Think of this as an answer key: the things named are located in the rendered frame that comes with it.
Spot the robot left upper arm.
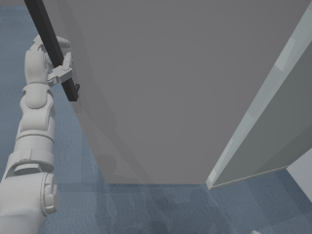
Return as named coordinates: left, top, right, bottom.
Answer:
left=0, top=172, right=60, bottom=234

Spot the fridge door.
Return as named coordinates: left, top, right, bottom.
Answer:
left=42, top=0, right=312, bottom=184

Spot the handle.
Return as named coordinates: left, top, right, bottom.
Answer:
left=23, top=0, right=80, bottom=101

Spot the robot left hand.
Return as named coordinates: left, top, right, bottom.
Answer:
left=24, top=34, right=74, bottom=88

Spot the left robot forearm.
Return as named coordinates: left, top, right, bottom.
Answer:
left=0, top=83, right=57, bottom=188

